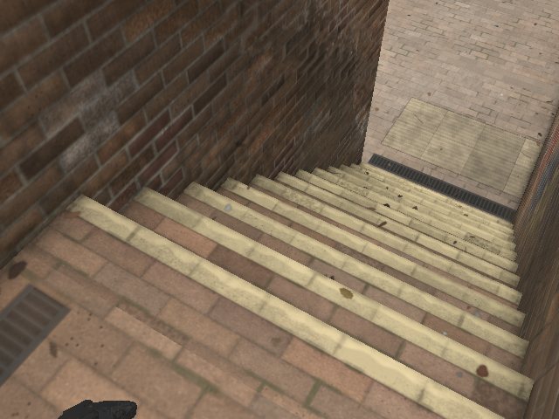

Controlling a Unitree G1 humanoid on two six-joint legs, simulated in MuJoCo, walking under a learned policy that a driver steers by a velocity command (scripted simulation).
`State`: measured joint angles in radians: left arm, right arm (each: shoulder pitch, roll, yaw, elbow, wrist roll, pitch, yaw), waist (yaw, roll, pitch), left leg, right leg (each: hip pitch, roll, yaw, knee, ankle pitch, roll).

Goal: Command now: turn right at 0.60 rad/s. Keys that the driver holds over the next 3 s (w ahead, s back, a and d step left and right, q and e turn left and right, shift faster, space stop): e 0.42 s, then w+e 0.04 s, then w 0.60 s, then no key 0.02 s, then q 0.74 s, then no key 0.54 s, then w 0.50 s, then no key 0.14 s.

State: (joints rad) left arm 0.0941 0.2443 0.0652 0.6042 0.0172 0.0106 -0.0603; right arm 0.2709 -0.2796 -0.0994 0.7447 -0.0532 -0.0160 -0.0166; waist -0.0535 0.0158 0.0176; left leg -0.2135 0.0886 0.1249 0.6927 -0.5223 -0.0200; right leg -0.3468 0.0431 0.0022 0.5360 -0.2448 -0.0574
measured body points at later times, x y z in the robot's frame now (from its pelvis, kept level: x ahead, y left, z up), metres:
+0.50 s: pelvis +0.09 +0.04 +0.02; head +0.11 +0.03 +0.47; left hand +0.29 +0.28 -0.08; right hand +0.17 -0.27 -0.06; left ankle +0.10 +0.13 -0.73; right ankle +0.00 -0.09 -0.68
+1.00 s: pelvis +0.24 -0.07 +0.00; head +0.25 -0.07 +0.45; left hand +0.49 +0.08 -0.10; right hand +0.13 -0.30 -0.14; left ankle +0.11 +0.13 -0.69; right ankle +0.27 -0.17 -0.73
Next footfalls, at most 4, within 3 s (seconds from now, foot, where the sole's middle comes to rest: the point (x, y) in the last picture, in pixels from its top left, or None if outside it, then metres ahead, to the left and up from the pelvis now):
0.40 left None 0.14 0.12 -0.77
0.94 right None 0.30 -0.19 -0.77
1.40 left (320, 395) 0.50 -0.09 -0.77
2.08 right None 0.39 -0.23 -0.77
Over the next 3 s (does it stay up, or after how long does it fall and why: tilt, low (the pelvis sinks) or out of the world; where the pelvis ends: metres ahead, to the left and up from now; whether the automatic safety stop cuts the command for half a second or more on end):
stays up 0.47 -0.14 -0.01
